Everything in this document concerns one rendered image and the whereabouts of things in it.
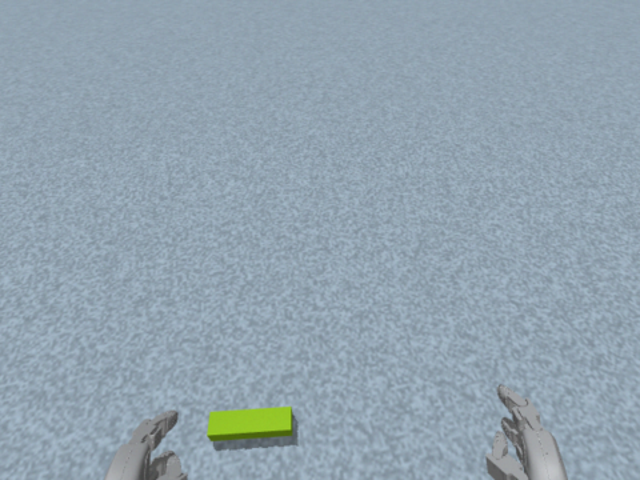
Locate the left robot hand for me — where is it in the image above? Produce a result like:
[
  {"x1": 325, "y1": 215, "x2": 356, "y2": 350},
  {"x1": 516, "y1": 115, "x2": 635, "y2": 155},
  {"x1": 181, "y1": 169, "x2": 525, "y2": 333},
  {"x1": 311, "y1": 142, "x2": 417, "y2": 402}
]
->
[{"x1": 104, "y1": 410, "x2": 188, "y2": 480}]

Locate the carton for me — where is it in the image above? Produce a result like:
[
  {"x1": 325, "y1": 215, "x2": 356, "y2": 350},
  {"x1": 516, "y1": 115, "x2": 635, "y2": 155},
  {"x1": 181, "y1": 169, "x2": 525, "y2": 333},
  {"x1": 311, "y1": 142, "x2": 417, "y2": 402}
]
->
[{"x1": 207, "y1": 407, "x2": 293, "y2": 441}]

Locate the right robot hand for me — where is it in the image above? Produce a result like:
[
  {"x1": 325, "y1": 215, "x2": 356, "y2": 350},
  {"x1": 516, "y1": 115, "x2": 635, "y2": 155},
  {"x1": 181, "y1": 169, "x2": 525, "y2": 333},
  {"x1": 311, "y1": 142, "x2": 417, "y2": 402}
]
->
[{"x1": 486, "y1": 385, "x2": 568, "y2": 480}]

